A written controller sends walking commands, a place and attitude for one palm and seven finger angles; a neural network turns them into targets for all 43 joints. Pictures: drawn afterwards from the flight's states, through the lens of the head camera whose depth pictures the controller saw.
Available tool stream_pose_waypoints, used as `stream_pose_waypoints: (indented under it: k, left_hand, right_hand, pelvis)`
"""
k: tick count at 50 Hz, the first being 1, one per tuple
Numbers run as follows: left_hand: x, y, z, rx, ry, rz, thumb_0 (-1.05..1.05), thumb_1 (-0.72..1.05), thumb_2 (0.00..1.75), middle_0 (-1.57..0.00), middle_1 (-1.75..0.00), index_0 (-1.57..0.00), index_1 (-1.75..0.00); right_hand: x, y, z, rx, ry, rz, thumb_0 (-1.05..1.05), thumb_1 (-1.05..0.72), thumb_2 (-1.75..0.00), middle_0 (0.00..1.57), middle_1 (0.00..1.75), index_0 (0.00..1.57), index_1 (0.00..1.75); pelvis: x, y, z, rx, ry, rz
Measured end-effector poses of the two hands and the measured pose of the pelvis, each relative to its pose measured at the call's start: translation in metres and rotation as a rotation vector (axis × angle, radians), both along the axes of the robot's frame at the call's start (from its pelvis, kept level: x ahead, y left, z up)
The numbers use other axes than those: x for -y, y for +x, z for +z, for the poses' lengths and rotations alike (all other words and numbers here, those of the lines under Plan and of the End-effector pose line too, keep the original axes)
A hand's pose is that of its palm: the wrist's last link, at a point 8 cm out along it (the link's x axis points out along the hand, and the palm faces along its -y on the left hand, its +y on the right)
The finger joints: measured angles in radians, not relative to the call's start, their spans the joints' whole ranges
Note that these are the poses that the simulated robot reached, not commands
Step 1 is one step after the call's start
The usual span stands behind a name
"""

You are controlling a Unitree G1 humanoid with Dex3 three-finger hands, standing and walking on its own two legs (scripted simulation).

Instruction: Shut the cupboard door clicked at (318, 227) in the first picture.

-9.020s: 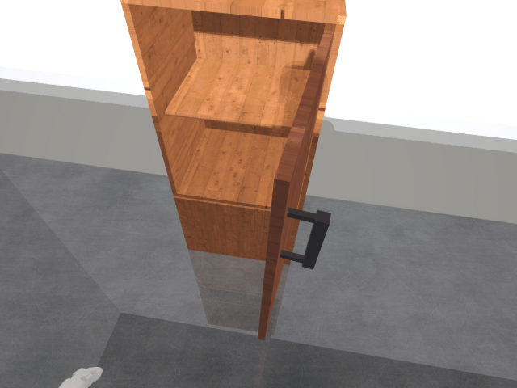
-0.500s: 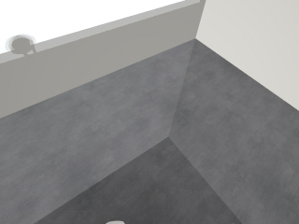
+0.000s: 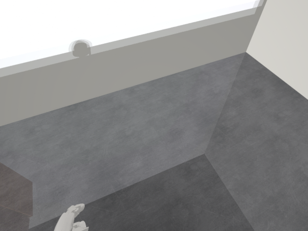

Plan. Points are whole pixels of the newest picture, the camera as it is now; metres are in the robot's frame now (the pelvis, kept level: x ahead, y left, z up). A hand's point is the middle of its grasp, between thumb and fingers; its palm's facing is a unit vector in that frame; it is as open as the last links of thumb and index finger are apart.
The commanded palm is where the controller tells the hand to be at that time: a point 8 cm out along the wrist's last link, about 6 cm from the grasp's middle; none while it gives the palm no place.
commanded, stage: walk to a spot facing it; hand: left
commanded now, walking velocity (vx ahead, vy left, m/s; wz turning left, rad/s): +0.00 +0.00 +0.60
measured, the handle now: out of the picture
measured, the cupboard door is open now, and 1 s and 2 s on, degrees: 83 83 83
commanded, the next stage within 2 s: none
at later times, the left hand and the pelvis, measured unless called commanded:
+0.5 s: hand out of the picture -0.06 +0.25 -0.18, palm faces +0.36 -0.90 -0.25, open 7.4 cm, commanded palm none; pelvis -0.01 +0.03 -0.01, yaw +19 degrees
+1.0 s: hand (58, 228) +0.15 +0.28 -0.13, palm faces +0.55 -0.80 -0.25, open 7.4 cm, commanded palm none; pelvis +0.16 +0.06 +0.00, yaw +36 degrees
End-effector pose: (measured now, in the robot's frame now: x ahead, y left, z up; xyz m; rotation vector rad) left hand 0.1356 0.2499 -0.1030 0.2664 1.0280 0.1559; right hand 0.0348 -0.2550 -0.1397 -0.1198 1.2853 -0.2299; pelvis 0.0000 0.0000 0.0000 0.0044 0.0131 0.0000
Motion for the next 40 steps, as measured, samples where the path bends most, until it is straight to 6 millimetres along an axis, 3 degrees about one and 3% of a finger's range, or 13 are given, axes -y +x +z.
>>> stream_pose_waypoints:
  k: [7, 13, 17, 22, 25, 28, 31, 40]
  left_hand:
    - [0.011, -0.058, 0.009, -0.062, 0.009, 0.111, 0.00, 0.91, 0.90, -0.20, -0.30, -0.20, -0.30]
    - [0.009, -0.108, 0.000, -0.138, -0.017, 0.218, 0.00, 0.90, 0.90, -0.20, -0.30, -0.20, -0.30]
    - [-0.002, -0.147, -0.013, -0.199, -0.044, 0.299, 0.00, 0.90, 0.90, -0.21, -0.30, -0.20, -0.30]
    - [-0.027, -0.197, -0.040, -0.265, -0.086, 0.414, 0.00, 0.90, 0.90, -0.21, -0.30, -0.20, -0.30]
    - [-0.042, -0.213, -0.047, -0.309, -0.099, 0.462, 0.00, 0.91, 0.90, -0.20, -0.30, -0.20, -0.30]
    - [-0.053, -0.207, -0.039, -0.290, -0.110, 0.486, 0.01, 0.91, 0.90, -0.20, -0.30, -0.20, -0.30]
    - [-0.063, -0.187, -0.028, -0.224, -0.114, 0.497, 0.01, 0.91, 0.90, -0.20, -0.29, -0.20, -0.30]
    - [-0.080, -0.093, -0.008, -0.069, -0.083, 0.502, 0.01, 0.91, 0.90, -0.20, -0.30, -0.20, -0.30]
  right_hand:
    - [0.019, 0.019, 0.002, -0.019, 0.014, 0.090, 0.01, -0.90, -0.90, 0.20, 0.30, 0.20, 0.30]
    - [0.014, 0.049, 0.009, -0.032, 0.000, 0.193, 0.01, -0.90, -0.90, 0.19, 0.30, 0.20, 0.30]
    - [-0.006, 0.081, 0.013, -0.011, -0.021, 0.287, 0.01, -0.91, -0.90, 0.19, 0.30, 0.20, 0.30]
    - [-0.049, 0.129, 0.017, 0.087, -0.060, 0.422, 0.01, -0.90, -0.90, 0.19, 0.30, 0.20, 0.30]
    - [-0.072, 0.144, 0.025, 0.138, -0.065, 0.471, 0.01, -0.90, -0.90, 0.19, 0.30, 0.20, 0.30]
    - [-0.086, 0.147, 0.035, 0.146, -0.068, 0.492, 0.01, -0.90, -0.90, 0.20, 0.30, 0.20, 0.30]
    - [-0.095, 0.146, 0.038, 0.115, -0.061, 0.509, 0.01, -0.90, -0.90, 0.20, 0.30, 0.20, 0.30]
    - [-0.096, 0.152, 0.021, -0.035, -0.017, 0.516, 0.01, -0.90, -0.89, 0.20, 0.30, 0.21, 0.30]
  pelvis:
    - [0.012, -0.003, 0.010, 0.022, 0.024, 0.103]
    - [0.011, -0.004, 0.012, 0.021, 0.037, 0.184]
    - [0.001, -0.006, 0.009, 0.013, 0.031, 0.235]
    - [-0.023, -0.008, -0.007, 0.002, 0.003, 0.306]
    - [-0.033, -0.005, -0.007, 0.005, 0.003, 0.324]
    - [-0.041, 0.004, 0.002, 0.009, -0.018, 0.358]
    - [-0.048, 0.015, 0.010, 0.011, -0.027, 0.397]
    - [-0.055, 0.071, 0.012, -0.004, -0.012, 0.487]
